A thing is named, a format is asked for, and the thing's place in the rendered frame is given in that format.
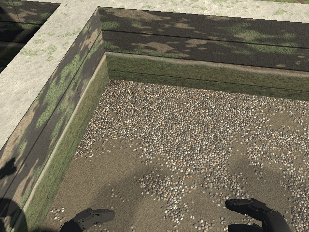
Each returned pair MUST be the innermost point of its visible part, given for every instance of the robot right hand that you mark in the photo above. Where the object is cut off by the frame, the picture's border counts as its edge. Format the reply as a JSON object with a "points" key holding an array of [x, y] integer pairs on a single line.
{"points": [[271, 221]]}

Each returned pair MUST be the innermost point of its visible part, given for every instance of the robot left hand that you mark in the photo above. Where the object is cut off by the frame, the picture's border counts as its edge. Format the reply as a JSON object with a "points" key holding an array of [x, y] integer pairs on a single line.
{"points": [[86, 219]]}

